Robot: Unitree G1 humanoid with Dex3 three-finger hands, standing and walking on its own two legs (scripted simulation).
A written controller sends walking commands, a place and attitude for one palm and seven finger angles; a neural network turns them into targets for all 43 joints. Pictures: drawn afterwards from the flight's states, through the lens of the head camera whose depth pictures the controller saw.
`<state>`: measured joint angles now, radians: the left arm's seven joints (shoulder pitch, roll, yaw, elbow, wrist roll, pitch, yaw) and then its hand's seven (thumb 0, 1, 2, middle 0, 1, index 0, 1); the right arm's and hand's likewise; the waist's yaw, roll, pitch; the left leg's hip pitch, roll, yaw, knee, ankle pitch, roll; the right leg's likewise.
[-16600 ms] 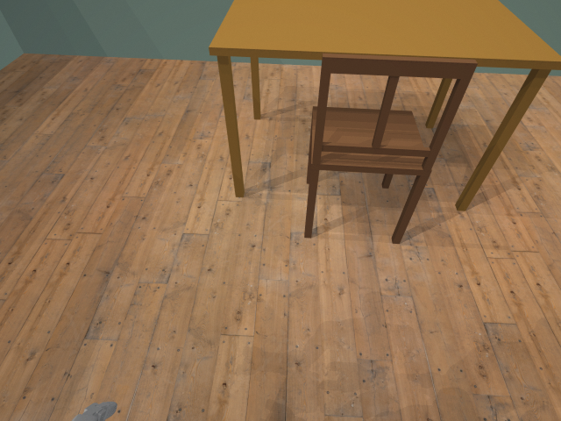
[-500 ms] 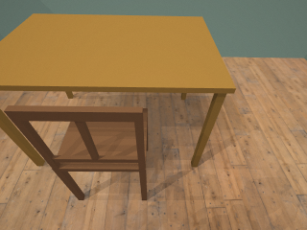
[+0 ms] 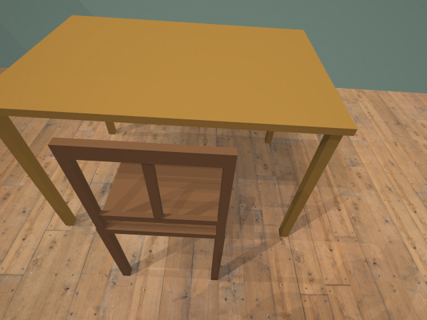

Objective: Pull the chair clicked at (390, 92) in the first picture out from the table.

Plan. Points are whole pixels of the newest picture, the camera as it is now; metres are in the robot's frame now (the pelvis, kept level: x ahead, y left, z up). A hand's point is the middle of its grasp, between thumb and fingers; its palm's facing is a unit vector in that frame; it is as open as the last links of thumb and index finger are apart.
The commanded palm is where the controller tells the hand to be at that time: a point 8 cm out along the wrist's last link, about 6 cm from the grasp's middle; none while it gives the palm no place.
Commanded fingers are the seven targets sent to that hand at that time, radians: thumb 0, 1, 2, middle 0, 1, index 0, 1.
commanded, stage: come to a stop and stand still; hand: left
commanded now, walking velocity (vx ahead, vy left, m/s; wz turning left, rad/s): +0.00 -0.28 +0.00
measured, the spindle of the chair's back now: (153, 191) +0.46 +0.19 -0.12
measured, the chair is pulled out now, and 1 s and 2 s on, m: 0.00 0.00 0.00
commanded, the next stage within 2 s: look again from close up in 1.52 s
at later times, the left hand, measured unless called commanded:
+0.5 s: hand out of the picture +0.03 +0.14 -0.18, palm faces -0.04 -0.97 -0.23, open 7.3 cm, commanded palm none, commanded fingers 0.00 0.90 0.90 -0.20 -0.30 -0.20 -0.30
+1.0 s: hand out of the picture +0.02 +0.11 -0.17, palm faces +0.03 -0.98 -0.21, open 7.3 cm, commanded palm none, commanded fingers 0.00 0.90 0.90 -0.20 -0.30 -0.20 -0.30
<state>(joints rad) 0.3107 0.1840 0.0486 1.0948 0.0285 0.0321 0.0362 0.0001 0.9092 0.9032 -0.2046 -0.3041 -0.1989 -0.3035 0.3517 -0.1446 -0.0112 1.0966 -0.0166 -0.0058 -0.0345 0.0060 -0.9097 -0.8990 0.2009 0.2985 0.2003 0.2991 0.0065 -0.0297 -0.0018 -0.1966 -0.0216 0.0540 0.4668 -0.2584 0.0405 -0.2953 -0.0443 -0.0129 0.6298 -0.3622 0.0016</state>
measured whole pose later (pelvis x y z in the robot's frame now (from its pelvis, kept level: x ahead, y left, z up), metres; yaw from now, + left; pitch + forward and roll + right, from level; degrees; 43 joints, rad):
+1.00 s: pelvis +0.01 -0.07 +0.00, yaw +0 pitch -1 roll +1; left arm 0.29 0.15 0.00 1.09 0.01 -0.02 0.03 0.00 0.91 0.90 -0.21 -0.30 -0.20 -0.30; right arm 0.27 -0.17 0.00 1.10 -0.01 -0.01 -0.03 0.01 -0.91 -0.90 0.20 0.30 0.20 0.30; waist 0.00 0.02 0.04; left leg -0.18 0.07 0.01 0.47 -0.28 -0.06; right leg -0.19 0.00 -0.01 0.52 -0.31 -0.01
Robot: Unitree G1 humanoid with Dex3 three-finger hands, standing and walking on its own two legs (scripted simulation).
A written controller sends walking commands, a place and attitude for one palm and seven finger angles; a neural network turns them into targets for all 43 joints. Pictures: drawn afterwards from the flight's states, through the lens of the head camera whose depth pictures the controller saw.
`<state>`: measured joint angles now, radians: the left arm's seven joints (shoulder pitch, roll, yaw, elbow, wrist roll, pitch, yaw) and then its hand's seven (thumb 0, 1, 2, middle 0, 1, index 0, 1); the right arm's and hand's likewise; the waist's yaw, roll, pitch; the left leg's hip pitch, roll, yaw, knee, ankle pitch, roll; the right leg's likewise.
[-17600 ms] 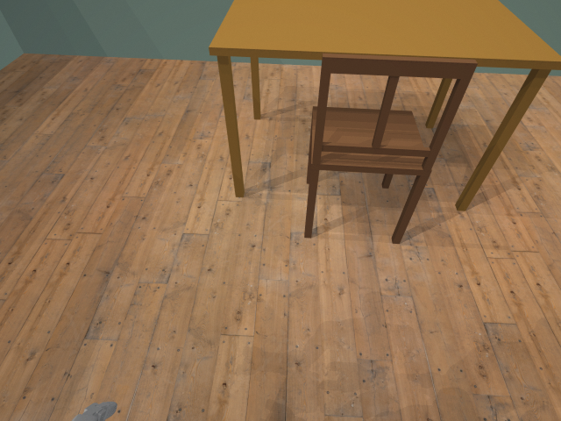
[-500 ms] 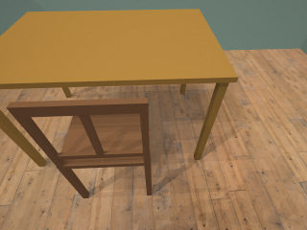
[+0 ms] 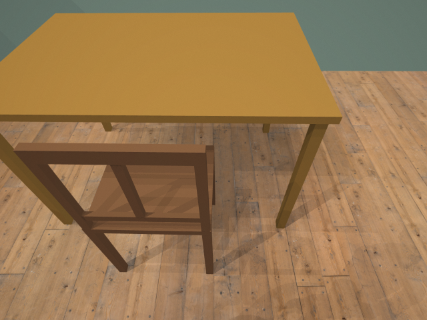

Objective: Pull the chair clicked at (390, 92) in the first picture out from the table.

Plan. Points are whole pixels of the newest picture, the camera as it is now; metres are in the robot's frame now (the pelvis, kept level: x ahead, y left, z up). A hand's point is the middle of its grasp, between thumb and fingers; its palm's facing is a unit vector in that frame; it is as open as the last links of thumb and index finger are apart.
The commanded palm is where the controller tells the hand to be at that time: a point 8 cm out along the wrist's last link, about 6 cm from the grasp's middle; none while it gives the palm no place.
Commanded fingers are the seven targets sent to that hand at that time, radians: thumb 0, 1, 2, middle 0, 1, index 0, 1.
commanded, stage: come to a stop and stand still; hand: left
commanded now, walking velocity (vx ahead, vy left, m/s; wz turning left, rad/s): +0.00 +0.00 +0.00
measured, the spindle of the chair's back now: (130, 191) +0.44 +0.26 -0.11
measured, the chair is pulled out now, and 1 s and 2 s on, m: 0.00 0.00 0.00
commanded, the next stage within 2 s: look again from close up in 0.52 s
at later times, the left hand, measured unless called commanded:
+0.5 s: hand out of the picture +0.02 +0.20 -0.17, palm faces +0.03 -0.98 -0.22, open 7.3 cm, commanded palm none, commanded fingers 0.00 0.90 0.90 -0.20 -0.30 -0.20 -0.30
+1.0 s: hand out of the picture +0.01 +0.19 -0.17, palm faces +0.04 -0.98 -0.20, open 7.3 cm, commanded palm none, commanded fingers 0.00 0.90 0.90 -0.20 -0.30 -0.20 -0.30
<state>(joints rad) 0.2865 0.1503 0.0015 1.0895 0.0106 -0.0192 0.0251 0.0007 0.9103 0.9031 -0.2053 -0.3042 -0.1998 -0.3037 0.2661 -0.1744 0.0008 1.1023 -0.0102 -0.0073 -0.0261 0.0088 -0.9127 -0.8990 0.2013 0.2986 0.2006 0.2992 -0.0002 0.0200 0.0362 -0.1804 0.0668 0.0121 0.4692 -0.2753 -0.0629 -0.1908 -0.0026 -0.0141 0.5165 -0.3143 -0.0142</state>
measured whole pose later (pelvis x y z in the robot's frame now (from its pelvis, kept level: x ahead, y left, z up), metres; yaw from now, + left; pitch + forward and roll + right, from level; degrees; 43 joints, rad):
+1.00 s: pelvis +0.01 +0.02 +0.00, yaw +0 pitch -1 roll +1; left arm 0.28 0.14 0.01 1.12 0.01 -0.02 0.03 0.00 0.91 0.90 -0.20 -0.30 -0.20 -0.30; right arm 0.27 -0.14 0.00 1.15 -0.01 -0.02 -0.03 0.01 -0.91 -0.90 0.20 0.30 0.20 0.30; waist 0.01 0.00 0.03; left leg -0.15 0.04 0.03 0.44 -0.27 -0.03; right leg -0.16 -0.03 0.00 0.47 -0.30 0.02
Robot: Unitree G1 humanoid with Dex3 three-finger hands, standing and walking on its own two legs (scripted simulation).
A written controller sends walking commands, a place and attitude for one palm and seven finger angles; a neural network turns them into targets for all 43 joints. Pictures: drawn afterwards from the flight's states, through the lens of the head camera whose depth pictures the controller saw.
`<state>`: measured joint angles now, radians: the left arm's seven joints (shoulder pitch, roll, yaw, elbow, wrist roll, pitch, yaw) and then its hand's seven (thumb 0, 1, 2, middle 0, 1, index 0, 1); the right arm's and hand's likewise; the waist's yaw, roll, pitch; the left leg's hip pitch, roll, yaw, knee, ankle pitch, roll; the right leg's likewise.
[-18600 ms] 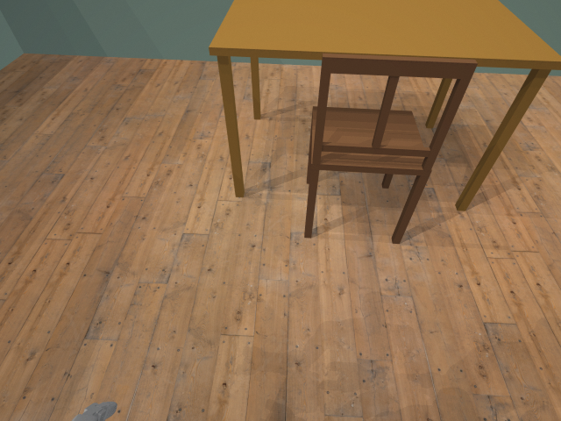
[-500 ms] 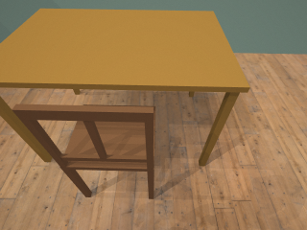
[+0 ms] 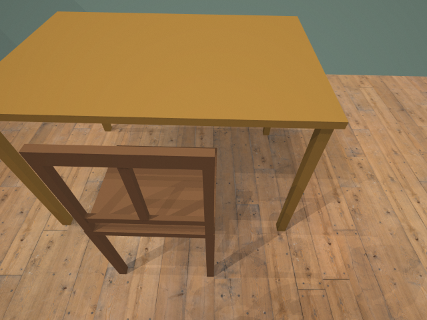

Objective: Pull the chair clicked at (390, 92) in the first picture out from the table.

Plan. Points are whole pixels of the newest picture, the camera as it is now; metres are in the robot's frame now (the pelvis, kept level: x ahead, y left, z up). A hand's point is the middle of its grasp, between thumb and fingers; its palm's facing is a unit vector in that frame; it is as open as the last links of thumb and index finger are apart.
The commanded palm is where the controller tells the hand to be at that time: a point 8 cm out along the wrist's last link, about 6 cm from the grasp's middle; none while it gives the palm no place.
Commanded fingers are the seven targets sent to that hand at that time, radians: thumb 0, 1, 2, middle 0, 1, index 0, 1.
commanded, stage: look again from close up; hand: left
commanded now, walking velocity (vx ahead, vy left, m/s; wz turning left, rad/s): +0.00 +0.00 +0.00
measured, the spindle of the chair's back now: (135, 194) +0.43 +0.24 -0.12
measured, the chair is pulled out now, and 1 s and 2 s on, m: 0.00 0.00 0.00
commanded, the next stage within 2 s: raise the hand toward the chair's back in 0.36 s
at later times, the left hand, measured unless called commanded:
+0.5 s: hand out of the picture +0.00 +0.17 -0.17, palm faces +0.10 -0.98 -0.19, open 7.3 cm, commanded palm +0.09 +0.22 -0.07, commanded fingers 0.00 0.83 0.87 -0.19 -0.29 -0.19 -0.29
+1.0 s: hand out of the picture +0.10 +0.19 -0.08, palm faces +0.17 -0.98 -0.05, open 10.2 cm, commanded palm +0.11 +0.23 -0.06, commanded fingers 0.00 0.25 0.62 -0.13 -0.20 -0.13 -0.20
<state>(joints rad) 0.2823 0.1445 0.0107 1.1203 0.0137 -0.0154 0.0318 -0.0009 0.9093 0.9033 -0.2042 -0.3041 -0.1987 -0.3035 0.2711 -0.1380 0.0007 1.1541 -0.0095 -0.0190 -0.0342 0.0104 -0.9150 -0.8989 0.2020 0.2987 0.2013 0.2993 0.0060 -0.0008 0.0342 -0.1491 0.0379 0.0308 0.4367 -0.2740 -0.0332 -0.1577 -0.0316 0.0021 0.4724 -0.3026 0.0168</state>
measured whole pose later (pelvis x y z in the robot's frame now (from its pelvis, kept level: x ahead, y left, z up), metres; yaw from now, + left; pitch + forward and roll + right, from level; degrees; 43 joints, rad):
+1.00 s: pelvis -0.06 -0.01 -0.11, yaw +3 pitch +14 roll -2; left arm 0.52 0.18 0.11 0.00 -0.19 -0.55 -0.17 0.01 0.47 0.72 -0.16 -0.24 -0.16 -0.24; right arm 0.12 -0.25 -0.06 0.48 -0.01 -0.24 -0.02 0.01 -0.91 -0.90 0.20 0.30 0.20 0.30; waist 0.05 -0.03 -0.11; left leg -0.97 0.04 -0.07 1.26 -0.53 -0.05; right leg -0.92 -0.04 -0.07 1.24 -0.56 0.00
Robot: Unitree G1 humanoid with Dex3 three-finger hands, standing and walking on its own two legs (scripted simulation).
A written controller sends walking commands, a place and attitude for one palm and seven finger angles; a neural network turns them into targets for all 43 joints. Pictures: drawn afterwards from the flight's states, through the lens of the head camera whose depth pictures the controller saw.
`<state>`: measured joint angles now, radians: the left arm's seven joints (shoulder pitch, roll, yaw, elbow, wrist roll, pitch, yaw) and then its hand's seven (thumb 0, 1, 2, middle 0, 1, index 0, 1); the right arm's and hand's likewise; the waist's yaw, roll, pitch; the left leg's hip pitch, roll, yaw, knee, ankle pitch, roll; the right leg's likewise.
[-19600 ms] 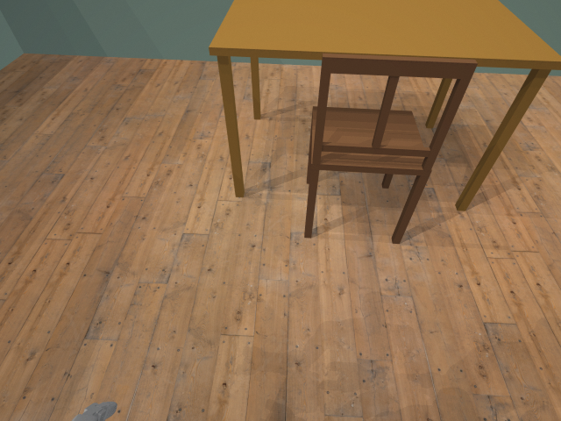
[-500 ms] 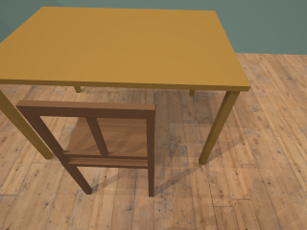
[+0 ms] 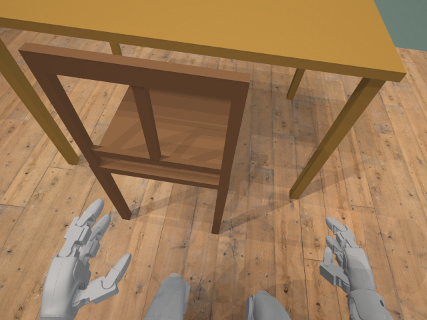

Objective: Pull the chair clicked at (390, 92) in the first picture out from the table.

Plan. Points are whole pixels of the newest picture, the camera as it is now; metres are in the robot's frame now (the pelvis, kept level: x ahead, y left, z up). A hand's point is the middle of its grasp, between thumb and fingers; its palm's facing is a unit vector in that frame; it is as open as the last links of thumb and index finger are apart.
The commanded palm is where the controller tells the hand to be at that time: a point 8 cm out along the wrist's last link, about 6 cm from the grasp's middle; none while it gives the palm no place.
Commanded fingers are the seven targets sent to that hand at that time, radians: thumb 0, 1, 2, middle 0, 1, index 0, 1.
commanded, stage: raise the hand toward the chair's back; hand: left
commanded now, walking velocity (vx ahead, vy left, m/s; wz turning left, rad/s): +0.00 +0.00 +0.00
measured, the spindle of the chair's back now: (148, 126) +0.51 +0.22 -0.01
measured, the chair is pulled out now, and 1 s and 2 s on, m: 0.00 0.00 0.00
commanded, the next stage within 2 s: aim the fingers beside a spindle in 1.56 s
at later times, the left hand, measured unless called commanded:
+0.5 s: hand (114, 238) +0.23 +0.19 +0.05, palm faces -0.04 -1.00 -0.07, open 14.6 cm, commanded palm +0.20 +0.25 +0.06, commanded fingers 0.00 -0.34 0.37 -0.08 -0.11 -0.08 -0.11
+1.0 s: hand (102, 212) +0.26 +0.22 +0.08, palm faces +0.00 -1.00 -0.08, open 16.9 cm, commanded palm +0.24 +0.27 +0.07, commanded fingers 0.00 -0.50 0.30 -0.06 -0.08 -0.06 -0.08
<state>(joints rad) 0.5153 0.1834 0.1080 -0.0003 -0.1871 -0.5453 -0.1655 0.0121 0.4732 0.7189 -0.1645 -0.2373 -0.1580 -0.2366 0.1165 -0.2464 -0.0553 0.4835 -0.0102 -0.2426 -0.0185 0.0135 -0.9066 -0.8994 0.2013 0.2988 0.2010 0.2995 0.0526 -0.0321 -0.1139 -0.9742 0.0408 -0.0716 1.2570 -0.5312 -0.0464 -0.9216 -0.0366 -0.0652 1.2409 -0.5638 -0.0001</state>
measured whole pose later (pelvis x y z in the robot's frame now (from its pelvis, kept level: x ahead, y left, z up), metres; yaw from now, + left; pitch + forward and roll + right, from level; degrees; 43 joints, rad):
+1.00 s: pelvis +0.02 +0.01 +0.02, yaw -1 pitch +16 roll -3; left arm 0.34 0.26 0.22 -0.02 -0.28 -0.36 -0.27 -0.02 -0.49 0.31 -0.07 -0.09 -0.06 -0.09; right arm 0.21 -0.22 0.01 0.54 0.02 -0.21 -0.07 0.02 -0.90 -0.90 0.21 0.30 0.21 0.30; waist 0.00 0.04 -0.14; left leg -0.92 0.04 -0.06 1.17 -0.52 -0.02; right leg -0.86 -0.03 -0.06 1.12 -0.53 0.02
